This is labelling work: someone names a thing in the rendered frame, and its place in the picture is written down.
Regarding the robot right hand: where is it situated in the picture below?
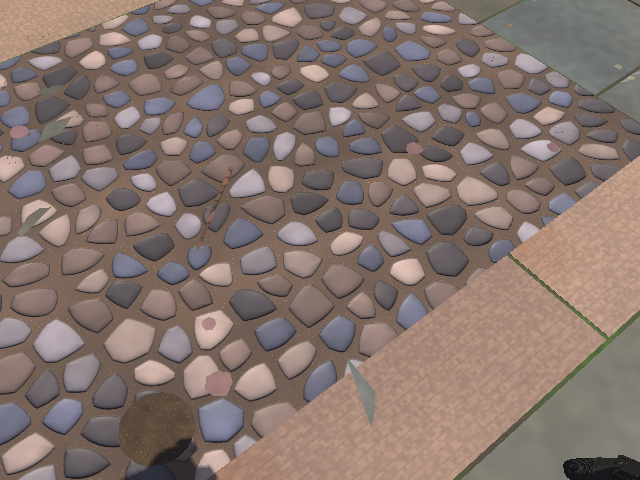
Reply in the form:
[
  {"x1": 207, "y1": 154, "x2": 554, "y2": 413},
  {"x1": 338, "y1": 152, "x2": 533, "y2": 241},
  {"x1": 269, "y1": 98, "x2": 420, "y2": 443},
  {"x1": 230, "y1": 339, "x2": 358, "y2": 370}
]
[{"x1": 563, "y1": 455, "x2": 640, "y2": 480}]

